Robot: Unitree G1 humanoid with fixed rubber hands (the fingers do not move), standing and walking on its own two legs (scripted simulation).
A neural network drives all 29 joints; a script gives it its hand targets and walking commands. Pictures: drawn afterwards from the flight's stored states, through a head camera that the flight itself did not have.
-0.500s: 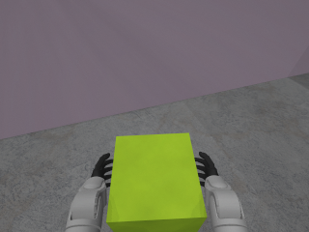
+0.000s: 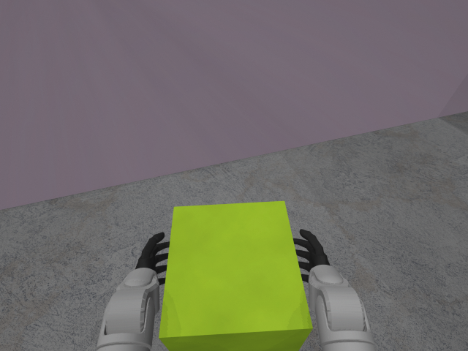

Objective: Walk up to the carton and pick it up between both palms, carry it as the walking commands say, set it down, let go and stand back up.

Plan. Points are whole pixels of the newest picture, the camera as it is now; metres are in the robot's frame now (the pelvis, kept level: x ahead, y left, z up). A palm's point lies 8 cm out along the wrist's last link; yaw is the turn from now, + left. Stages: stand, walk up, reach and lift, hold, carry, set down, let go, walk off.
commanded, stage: carry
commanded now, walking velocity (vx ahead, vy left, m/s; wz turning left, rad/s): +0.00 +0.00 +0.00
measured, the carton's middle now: (233, 289) +0.28 +0.00 -0.03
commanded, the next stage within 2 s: hold in 1.34 s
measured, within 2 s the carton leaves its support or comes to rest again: neither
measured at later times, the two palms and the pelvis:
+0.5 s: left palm (140, 274) +0.27 +0.16 +0.03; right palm (310, 270) +0.28 -0.13 +0.04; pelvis +0.01 +0.01 +0.00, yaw +0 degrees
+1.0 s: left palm (138, 271) +0.27 +0.17 +0.03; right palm (306, 267) +0.28 -0.12 +0.04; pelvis +0.01 +0.02 +0.00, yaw +0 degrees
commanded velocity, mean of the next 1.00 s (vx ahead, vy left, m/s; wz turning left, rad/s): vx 0.00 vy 0.00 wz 0.00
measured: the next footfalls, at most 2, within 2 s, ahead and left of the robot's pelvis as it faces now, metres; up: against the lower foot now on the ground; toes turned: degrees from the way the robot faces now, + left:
none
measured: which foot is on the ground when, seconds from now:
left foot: down 0.00-1.00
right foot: down 0.00-1.00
